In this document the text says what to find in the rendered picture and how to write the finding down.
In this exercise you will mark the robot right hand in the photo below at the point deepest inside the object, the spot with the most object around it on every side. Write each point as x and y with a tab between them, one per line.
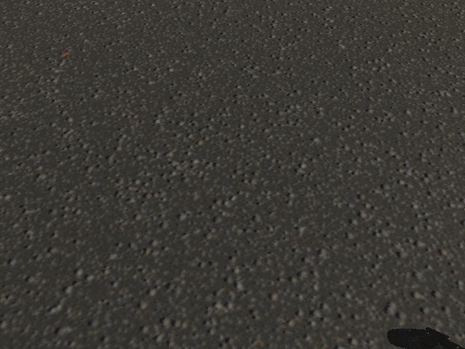
420	339

